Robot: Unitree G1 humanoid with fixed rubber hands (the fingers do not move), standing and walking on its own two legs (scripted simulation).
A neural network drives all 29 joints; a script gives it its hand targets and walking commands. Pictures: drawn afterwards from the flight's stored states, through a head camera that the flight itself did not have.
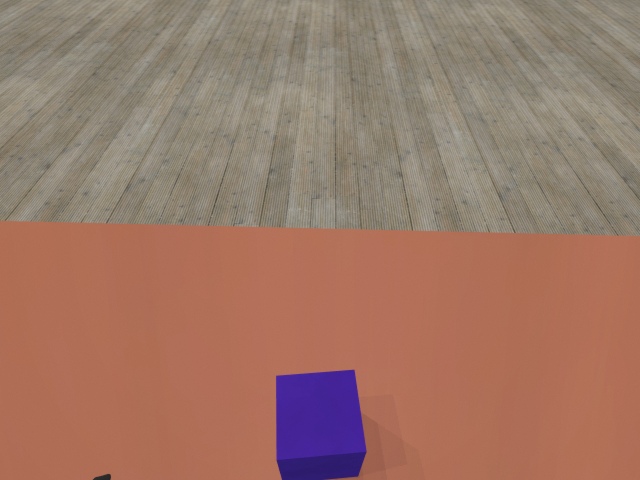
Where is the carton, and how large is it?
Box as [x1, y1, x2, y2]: [276, 370, 366, 479]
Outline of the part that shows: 354,370 276,376 276,459 282,479 326,479 357,476 366,451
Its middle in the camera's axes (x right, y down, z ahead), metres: -0.01 +0.52 +1.06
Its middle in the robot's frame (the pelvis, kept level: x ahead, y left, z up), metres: +0.39 +0.02 -0.66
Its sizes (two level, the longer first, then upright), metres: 0.210 0.200 0.250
